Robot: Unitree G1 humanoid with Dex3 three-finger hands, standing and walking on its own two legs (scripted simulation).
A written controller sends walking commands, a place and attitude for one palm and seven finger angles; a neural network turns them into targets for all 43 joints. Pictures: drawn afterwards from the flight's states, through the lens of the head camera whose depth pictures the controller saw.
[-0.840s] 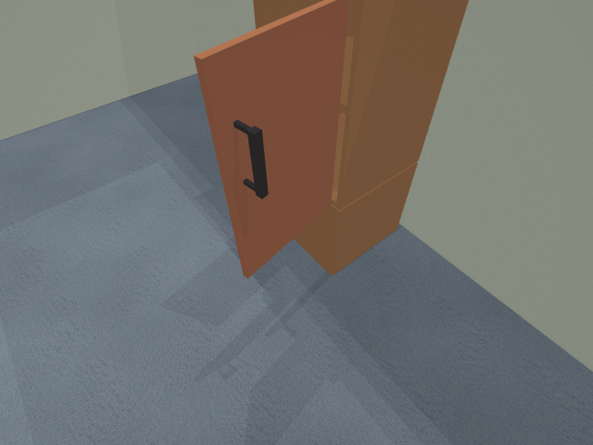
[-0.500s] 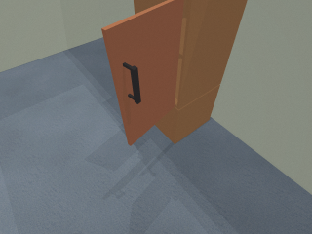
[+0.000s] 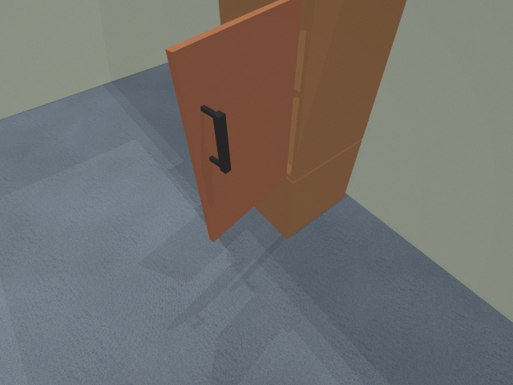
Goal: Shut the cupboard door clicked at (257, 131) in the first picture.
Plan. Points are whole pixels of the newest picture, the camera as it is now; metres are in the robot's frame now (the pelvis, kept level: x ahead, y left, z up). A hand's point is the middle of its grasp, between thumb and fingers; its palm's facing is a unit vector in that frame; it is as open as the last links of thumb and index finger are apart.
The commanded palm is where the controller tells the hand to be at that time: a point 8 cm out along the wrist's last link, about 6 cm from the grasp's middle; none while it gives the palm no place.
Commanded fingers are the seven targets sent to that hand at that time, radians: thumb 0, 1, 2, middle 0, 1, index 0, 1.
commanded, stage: walk around to get in front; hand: left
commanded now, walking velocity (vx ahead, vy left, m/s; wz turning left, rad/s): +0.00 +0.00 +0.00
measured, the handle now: (216, 140) +0.58 +0.12 +0.04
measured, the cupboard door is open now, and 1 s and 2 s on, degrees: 100 100 100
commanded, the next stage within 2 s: none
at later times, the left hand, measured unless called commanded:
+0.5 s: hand out of the picture +0.04 +0.21 -0.19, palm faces -0.06 -0.98 -0.20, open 7.4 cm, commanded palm none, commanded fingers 0.00 0.90 0.90 -0.20 -0.30 -0.20 -0.30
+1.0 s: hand out of the picture +0.13 +0.14 -0.17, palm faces -0.40 -0.87 -0.28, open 7.4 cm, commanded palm none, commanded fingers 0.00 0.90 0.90 -0.20 -0.30 -0.20 -0.30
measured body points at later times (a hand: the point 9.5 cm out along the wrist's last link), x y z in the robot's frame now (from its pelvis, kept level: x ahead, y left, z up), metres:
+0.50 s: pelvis +0.00 +0.02 -0.01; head +0.03 +0.03 +0.44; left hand +0.04 +0.26 -0.17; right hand -0.01 -0.22 -0.16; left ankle +0.01 +0.13 -0.75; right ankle -0.04 -0.06 -0.74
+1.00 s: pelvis -0.03 -0.01 -0.01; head +0.01 -0.05 +0.43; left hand +0.15 +0.18 -0.15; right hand -0.07 -0.29 -0.17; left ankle +0.01 +0.13 -0.69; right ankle -0.06 -0.13 -0.74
